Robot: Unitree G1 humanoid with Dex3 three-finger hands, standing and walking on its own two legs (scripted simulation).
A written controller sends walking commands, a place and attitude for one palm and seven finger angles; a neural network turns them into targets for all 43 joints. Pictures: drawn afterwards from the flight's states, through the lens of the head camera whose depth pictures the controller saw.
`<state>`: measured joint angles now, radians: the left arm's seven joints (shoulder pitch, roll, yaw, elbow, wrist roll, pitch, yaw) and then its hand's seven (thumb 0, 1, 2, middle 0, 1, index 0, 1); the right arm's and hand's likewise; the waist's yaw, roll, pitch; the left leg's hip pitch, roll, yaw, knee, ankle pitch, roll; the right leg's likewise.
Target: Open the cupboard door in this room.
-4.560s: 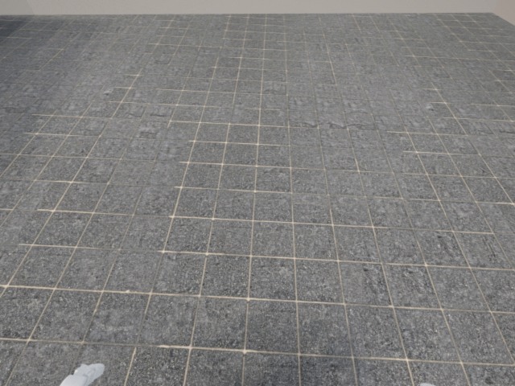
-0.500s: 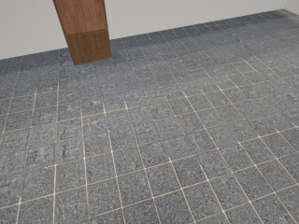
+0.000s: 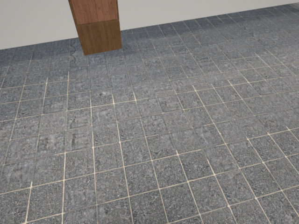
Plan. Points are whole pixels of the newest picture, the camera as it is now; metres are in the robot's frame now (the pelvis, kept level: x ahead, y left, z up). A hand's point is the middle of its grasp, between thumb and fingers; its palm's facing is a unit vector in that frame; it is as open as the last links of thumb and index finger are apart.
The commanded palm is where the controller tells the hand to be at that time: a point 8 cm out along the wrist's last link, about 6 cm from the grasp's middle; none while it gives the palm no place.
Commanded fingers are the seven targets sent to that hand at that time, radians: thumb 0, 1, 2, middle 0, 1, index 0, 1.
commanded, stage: turn or walk to find it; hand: left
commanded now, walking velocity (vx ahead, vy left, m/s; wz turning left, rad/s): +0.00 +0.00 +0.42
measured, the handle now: out of the picture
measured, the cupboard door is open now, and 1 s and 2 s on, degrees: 0 0 0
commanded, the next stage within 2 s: stand and wait in 0.26 s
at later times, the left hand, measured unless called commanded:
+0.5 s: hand out of the picture +0.00 +0.14 -0.14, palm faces +0.25 -0.93 -0.27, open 7.3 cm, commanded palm none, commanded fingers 0.00 0.90 0.90 -0.20 -0.30 -0.20 -0.30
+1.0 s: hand out of the picture -0.07 +0.14 -0.16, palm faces +0.33 -0.91 -0.26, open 7.4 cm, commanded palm none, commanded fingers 0.00 0.90 0.90 -0.20 -0.30 -0.20 -0.30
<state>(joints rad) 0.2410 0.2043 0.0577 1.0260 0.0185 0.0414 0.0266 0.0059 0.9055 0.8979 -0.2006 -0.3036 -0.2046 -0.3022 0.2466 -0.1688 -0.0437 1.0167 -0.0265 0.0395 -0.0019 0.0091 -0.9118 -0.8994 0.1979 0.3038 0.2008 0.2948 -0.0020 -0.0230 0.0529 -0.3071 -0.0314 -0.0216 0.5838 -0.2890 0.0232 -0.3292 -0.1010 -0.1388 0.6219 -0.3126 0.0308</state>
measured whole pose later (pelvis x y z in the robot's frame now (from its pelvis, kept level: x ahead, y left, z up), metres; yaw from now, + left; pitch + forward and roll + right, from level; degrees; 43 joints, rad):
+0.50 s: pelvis -0.01 -0.06 +0.01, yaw +13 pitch -1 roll +2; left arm 0.24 0.15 0.02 0.97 0.02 -0.01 0.03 0.00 0.92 0.90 -0.20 -0.30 -0.21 -0.30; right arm 0.20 -0.26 -0.08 1.02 -0.02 0.07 0.00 0.01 -0.91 -0.90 0.19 0.30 0.20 0.29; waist -0.01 0.04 0.05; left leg -0.41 0.04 -0.04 1.01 -0.36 -0.06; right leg -0.17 -0.04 -0.15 0.47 -0.29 -0.05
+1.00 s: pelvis -0.04 -0.05 +0.00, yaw +17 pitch -3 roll +1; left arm 0.24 0.19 0.02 1.08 0.02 0.01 0.03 0.01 0.91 0.90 -0.20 -0.30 -0.20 -0.30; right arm 0.15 -0.18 -0.03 1.06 -0.01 0.02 -0.02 0.01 -0.92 -0.90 0.20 0.30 0.20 0.30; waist 0.02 0.01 0.05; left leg -0.19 0.00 0.00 0.52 -0.29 -0.02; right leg -0.21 -0.07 -0.06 0.55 -0.26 0.03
